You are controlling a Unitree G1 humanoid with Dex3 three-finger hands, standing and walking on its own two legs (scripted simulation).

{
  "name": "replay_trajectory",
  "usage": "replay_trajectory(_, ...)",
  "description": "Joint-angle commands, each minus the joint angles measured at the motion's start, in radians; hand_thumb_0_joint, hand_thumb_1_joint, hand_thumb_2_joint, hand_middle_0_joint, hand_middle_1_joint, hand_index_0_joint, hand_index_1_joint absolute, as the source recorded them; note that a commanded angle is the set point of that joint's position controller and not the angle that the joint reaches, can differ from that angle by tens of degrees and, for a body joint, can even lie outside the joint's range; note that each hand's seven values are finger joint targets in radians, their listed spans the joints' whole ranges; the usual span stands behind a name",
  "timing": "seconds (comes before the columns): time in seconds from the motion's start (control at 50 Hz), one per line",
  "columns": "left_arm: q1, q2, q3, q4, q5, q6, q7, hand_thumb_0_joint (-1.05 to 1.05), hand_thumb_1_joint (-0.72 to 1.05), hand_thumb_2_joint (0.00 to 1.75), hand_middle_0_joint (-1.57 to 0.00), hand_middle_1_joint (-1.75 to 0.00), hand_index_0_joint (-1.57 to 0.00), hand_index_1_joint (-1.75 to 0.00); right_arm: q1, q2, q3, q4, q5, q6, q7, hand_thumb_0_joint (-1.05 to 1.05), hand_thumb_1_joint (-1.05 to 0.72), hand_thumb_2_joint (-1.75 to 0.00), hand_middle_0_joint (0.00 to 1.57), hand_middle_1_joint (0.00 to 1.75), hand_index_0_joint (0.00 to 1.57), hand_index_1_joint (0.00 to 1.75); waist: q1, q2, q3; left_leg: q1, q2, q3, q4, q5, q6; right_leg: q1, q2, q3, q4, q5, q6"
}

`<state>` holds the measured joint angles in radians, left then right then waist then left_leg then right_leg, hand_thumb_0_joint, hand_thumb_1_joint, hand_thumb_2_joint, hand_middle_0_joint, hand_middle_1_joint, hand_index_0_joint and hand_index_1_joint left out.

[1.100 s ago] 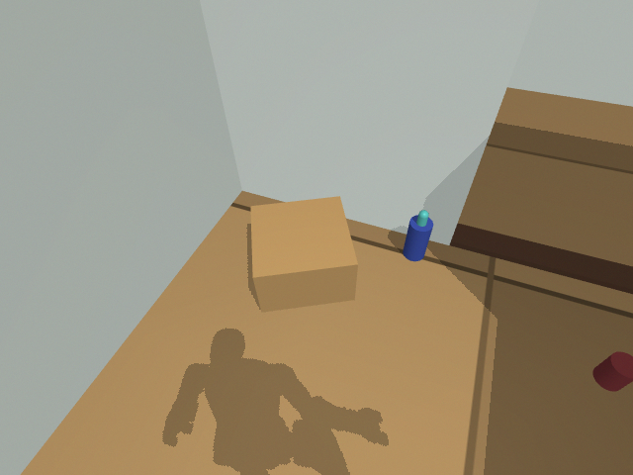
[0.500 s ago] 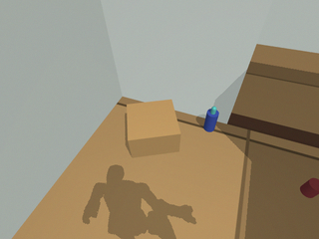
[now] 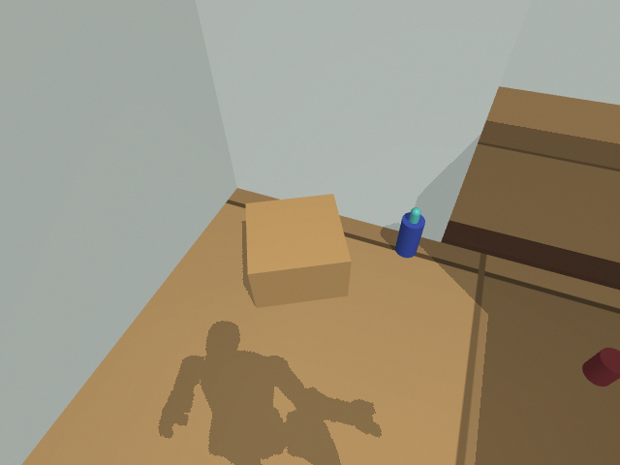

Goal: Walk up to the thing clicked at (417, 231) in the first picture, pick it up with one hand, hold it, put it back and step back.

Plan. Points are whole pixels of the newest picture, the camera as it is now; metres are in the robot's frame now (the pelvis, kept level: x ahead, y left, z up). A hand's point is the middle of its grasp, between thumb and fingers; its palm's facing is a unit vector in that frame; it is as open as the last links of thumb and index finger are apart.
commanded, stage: stand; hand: left
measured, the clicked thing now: (410, 230) +1.06 -0.35 -0.66
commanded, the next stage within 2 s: walk up in 0.02 s
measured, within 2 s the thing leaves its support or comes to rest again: neither
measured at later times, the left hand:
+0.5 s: hand (232, 428) +0.21 +0.15 -0.15, palm faces -0.22 -0.90 -0.38, open 7.4 cm
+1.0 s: hand (311, 270) +0.50 +0.04 -0.14, palm faces -0.49 -0.79 -0.36, open 7.4 cm
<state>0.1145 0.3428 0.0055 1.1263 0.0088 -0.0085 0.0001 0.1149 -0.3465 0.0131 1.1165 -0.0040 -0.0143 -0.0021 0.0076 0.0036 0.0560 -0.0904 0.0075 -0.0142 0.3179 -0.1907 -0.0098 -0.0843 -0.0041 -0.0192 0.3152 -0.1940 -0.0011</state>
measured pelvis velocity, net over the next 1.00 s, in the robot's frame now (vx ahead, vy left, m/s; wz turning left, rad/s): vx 0.28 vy -0.16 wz -0.45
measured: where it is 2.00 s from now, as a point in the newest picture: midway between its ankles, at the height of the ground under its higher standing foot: (420, 356)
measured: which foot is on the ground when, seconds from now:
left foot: down 0.00-0.36, up 0.38-0.68, down 0.70-1.00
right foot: down 0.00-0.06, up 0.08-0.32, down 0.34-0.72, up 0.74-1.00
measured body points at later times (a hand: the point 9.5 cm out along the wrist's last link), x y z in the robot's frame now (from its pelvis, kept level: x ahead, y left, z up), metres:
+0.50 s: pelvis +0.09 -0.11 -0.02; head +0.10 -0.13 +0.43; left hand +0.22 +0.20 -0.12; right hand +0.08 -0.45 -0.14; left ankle +0.10 +0.04 -0.69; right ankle +0.11 -0.23 -0.75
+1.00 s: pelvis +0.28 -0.16 -0.01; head +0.30 -0.17 +0.44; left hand +0.52 +0.08 -0.12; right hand +0.13 -0.46 -0.11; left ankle +0.29 -0.03 -0.75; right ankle +0.30 -0.34 -0.71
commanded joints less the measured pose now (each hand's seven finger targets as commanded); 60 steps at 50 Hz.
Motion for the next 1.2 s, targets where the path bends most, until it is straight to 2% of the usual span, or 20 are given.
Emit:
replay_trajectory(0.0,0.000,0.297,0.111,-0.175,0.028,-0.009,-0.030,0.00,0.90,0.90,-0.20,-0.30,-0.20,-0.30,0.039,-0.335,-0.130,-0.131,-0.028,-0.047,-0.009,0.00,-0.90,-0.90,0.20,0.30,0.20,0.30,-0.051,-0.032,-0.128,0.193,0.118,-0.066,0.062,-0.216,0.104,-0.214,-0.049,0.127,0.096,-0.152,-0.061)
replay_trajectory(0.06,-0.147,0.250,0.111,-0.262,0.044,0.012,-0.070,0.00,0.90,0.90,-0.20,-0.30,-0.20,-0.30,0.138,-0.397,-0.177,-0.151,-0.026,-0.068,-0.014,0.00,-0.90,-0.90,0.20,0.30,0.20,0.30,-0.120,0.088,0.047,0.158,0.492,-0.379,-0.178,-0.418,0.280,-0.641,-0.093,0.108,0.593,-0.281,-0.018)
replay_trajectory(0.3,0.273,0.292,0.161,-0.213,0.031,-0.017,-0.106,0.00,0.90,0.90,-0.20,-0.30,-0.20,-0.30,0.004,-0.305,-0.157,-0.286,-0.044,-0.058,0.017,0.00,-0.90,-0.90,0.20,0.30,0.20,0.30,0.105,-0.067,-0.063,-0.285,0.178,0.183,0.379,-0.209,0.117,0.081,0.003,-0.102,0.281,-0.081,-0.027)
replay_trajectory(0.32,0.408,0.371,0.190,-0.199,0.032,-0.028,-0.083,0.00,0.90,0.90,-0.20,-0.30,-0.20,-0.30,0.044,-0.226,-0.125,-0.302,-0.039,-0.053,0.021,0.00,-0.90,-0.90,0.20,0.30,0.20,0.30,0.173,-0.337,-0.086,-0.413,0.072,0.213,0.720,-0.274,0.080,0.169,-0.080,0.113,0.101,-0.332,-0.074)
replay_trajectory(0.34,0.382,0.469,0.199,-0.246,0.022,-0.035,-0.073,0.00,0.90,0.90,-0.20,-0.30,-0.20,-0.30,0.053,-0.208,-0.107,-0.356,-0.012,-0.056,0.029,0.00,-0.90,-0.90,0.20,0.30,0.20,0.30,0.127,-0.461,-0.059,-0.628,-0.045,0.121,0.876,-0.437,0.032,0.129,-0.329,0.713,-0.173,-0.527,-0.204)
replay_trajectory(0.36,0.304,0.467,0.190,-0.273,0.006,-0.034,-0.072,0.00,0.90,0.90,-0.20,-0.30,-0.20,-0.30,0.009,-0.295,-0.130,-0.338,-0.022,-0.049,0.025,0.00,-0.90,-0.90,0.20,0.30,0.20,0.30,0.100,-0.234,0.011,-0.554,0.058,-0.016,0.909,-0.379,0.025,-0.038,-0.392,0.802,-0.194,-0.680,-0.270)
replay_trajectory(0.46,0.163,0.347,0.145,-0.330,-0.002,-0.046,-0.052,0.00,0.90,0.90,-0.20,-0.30,-0.20,-0.30,0.201,-0.293,-0.134,-0.259,-0.012,-0.046,0.043,0.00,-0.90,-0.90,0.20,0.30,0.20,0.30,-0.008,-0.159,0.018,-0.374,0.115,0.001,0.699,-0.176,0.032,-0.193,-0.199,0.348,-0.086,-0.356,-0.189)
replay_trajectory(0.6,0.181,0.348,0.140,-0.384,0.006,-0.060,-0.056,0.00,0.90,0.90,-0.20,-0.30,-0.20,-0.30,0.160,-0.283,-0.146,-0.329,-0.030,-0.067,0.058,0.00,-0.90,-0.90,0.20,0.30,0.20,0.30,0.007,-0.120,0.024,-0.276,0.076,0.050,0.404,-0.104,0.021,-0.268,-0.207,0.329,-0.051,-0.364,-0.202)
replay_trajectory(0.66,0.093,0.306,0.120,-0.413,0.012,-0.057,-0.054,0.00,0.90,0.90,-0.20,-0.30,-0.20,-0.30,0.321,-0.285,-0.162,-0.295,-0.032,-0.092,0.044,0.00,-0.90,-0.90,0.20,0.30,0.20,0.30,-0.109,-0.051,0.000,0.051,0.040,0.061,0.273,-0.044,0.038,-0.494,-0.140,0.243,0.173,-0.354,-0.154)
replay_trajectory(0.68,0.121,0.237,0.099,-0.419,0.012,-0.053,-0.052,0.00,0.90,0.90,-0.20,-0.30,-0.20,-0.30,0.407,-0.334,-0.180,-0.278,-0.039,-0.103,0.031,0.00,-0.90,-0.90,0.20,0.30,0.20,0.30,-0.150,0.142,-0.028,0.187,0.095,-0.071,0.139,-0.241,0.063,-0.618,-0.031,0.167,0.439,-0.329,-0.116)
replay_trajectory(0.7,0.172,0.156,0.076,-0.421,0.005,-0.055,-0.047,0.00,0.90,0.90,-0.20,-0.30,-0.20,-0.30,0.444,-0.410,-0.194,-0.294,-0.051,-0.116,0.021,0.00,-0.90,-0.90,0.20,0.30,0.20,0.30,-0.141,0.315,-0.042,0.214,0.357,-0.535,-0.069,-0.535,0.123,-0.738,0.126,0.111,0.778,-0.321,-0.055)
replay_trajectory(0.72,0.225,0.257,0.091,-0.394,0.007,-0.053,-0.034,0.00,0.90,0.90,-0.20,-0.30,-0.20,-0.30,0.336,-0.439,-0.193,-0.336,-0.018,-0.117,0.023,0.00,-0.90,-0.90,0.20,0.30,0.20,0.30,-0.084,0.191,-0.022,0.104,0.473,-0.743,-0.186,-0.656,0.206,-0.717,0.067,0.167,0.864,-0.329,-0.060)
replay_trajectory(0.8,0.220,0.303,0.109,-0.334,-0.001,-0.064,-0.045,0.00,0.90,0.90,-0.20,-0.30,-0.20,-0.30,0.241,-0.331,-0.149,-0.351,-0.011,-0.119,0.023,0.00,-0.90,-0.90,0.20,0.30,0.20,0.30,-0.032,0.122,0.055,-0.028,0.312,-0.275,-0.099,-0.201,0.192,-0.582,-0.052,0.150,0.762,-0.127,-0.024)
replay_trajectory(0.9,0.098,0.243,0.097,-0.379,-0.007,-0.053,-0.074,0.00,0.90,0.90,-0.20,-0.30,-0.20,-0.30,0.297,-0.337,-0.149,-0.348,-0.016,-0.111,0.023,0.00,-0.90,-0.90,0.20,0.30,0.20,0.30,-0.063,0.152,0.031,0.006,0.283,-0.027,-0.037,0.241,0.221,-0.494,-0.049,0.056,0.526,-0.108,-0.006)
replay_trajectory(1.02,0.076,0.229,0.100,-0.369,0.000,-0.052,-0.082,0.00,0.90,0.90,-0.20,-0.30,-0.20,-0.30,0.253,-0.356,-0.153,-0.372,-0.007,-0.077,0.027,0.00,-0.90,-0.90,0.20,0.30,0.20,0.30,-0.044,0.132,-0.018,-0.063,0.254,0.065,0.080,0.109,0.170,-0.228,-0.002,-0.061,0.256,0.025,-0.036)
replay_trajectory(1.06,0.227,0.281,0.125,-0.315,-0.001,-0.063,-0.066,0.00,0.90,0.90,-0.20,-0.30,-0.20,-0.30,0.243,-0.299,-0.129,-0.388,-0.006,-0.071,0.028,0.00,-0.90,-0.90,0.20,0.30,0.20,0.30,0.047,-0.018,-0.090,-0.192,0.192,0.129,0.350,0.127,0.126,0.063,0.022,-0.040,0.197,0.030,-0.057)
replay_trajectory(1.08,0.333,0.350,0.156,-0.301,0.003,-0.071,-0.051,0.00,0.90,0.90,-0.20,-0.30,-0.20,-0.30,0.285,-0.244,-0.105,-0.395,-0.005,-0.070,0.027,0.00,-0.90,-0.90,0.20,0.30,0.20,0.30,0.098,-0.193,-0.155,-0.328,0.121,0.161,0.627,0.009,0.095,0.212,-0.079,0.149,0.115,-0.152,-0.095)
replay_trajectory(1.1,0.352,0.441,0.169,-0.333,-0.001,-0.081,-0.037,0.00,0.90,0.90,-0.20,-0.30,-0.20,-0.30,0.324,-0.204,-0.085,-0.414,0.003,-0.066,0.031,0.00,-0.90,-0.90,0.20,0.30,0.20,0.30,0.086,-0.324,-0.181,-0.550,0.000,0.116,0.823,-0.322,0.046,0.285,-0.369,0.684,-0.023,-0.267,-0.215)
replay_trajectory(1.12,0.299,0.443,0.164,-0.341,-0.015,-0.078,-0.037,0.00,0.90,0.90,-0.20,-0.30,-0.20,-0.30,0.269,-0.317,-0.119,-0.390,-0.005,-0.052,0.019,0.00,-0.90,-0.90,0.20,0.30,0.20,0.30,0.087,-0.172,-0.123,-0.542,0.063,0.000,0.898,-0.348,0.043,0.150,-0.411,0.760,-0.033,-0.286,-0.302)
replay_trajectory(1.18,0.207,0.355,0.135,-0.366,-0.025,-0.081,-0.023,0.00,0.90,0.90,-0.20,-0.30,-0.20,-0.30,0.280,-0.285,-0.112,-0.345,0.004,-0.046,0.023,0.00,-0.90,-0.90,0.20,0.30,0.20,0.30,0.024,-0.113,-0.014,-0.512,0.115,-0.042,0.841,-0.215,0.055,-0.007,-0.266,0.411,0.014,0.012,-0.233)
